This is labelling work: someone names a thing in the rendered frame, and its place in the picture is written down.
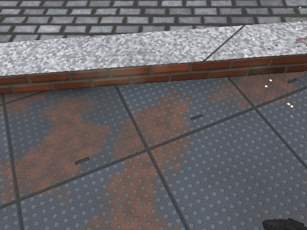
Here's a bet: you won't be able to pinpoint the robot right hand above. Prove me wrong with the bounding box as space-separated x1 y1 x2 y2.
262 218 307 230

